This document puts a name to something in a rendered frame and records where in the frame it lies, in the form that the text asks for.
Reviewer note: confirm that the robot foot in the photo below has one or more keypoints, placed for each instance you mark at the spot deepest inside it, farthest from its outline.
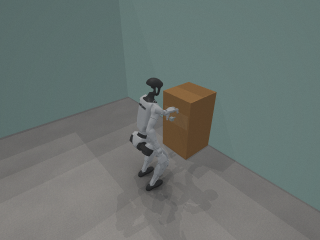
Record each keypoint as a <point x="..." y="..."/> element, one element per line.
<point x="148" y="170"/>
<point x="157" y="184"/>

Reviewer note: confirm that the robot left hand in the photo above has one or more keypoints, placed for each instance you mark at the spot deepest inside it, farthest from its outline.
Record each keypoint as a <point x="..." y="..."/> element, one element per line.
<point x="171" y="110"/>

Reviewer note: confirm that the robot right foot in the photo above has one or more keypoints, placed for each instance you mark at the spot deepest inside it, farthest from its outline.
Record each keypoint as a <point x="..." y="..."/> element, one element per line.
<point x="157" y="184"/>

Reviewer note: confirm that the robot left foot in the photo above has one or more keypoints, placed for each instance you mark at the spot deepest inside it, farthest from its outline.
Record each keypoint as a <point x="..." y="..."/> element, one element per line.
<point x="148" y="170"/>

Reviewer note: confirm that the robot right hand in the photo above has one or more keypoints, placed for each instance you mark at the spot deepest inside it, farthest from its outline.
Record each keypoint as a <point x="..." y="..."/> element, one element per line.
<point x="162" y="159"/>

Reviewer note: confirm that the handle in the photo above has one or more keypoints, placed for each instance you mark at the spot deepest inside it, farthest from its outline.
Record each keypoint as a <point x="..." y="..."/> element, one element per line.
<point x="171" y="118"/>

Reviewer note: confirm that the cabinet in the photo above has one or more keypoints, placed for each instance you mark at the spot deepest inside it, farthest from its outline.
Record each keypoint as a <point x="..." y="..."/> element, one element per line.
<point x="197" y="103"/>

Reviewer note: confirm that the left robot forearm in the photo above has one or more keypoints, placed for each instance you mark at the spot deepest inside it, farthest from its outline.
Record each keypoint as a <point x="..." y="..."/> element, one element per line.
<point x="165" y="112"/>

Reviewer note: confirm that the drawer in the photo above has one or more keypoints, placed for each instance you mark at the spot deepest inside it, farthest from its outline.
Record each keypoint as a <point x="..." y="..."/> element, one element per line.
<point x="180" y="119"/>

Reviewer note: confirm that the right robot forearm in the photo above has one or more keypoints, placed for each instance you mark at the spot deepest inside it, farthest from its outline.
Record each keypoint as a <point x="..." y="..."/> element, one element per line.
<point x="154" y="142"/>

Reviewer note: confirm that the right robot upper arm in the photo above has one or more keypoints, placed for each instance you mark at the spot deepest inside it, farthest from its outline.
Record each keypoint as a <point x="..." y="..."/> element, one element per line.
<point x="156" y="111"/>

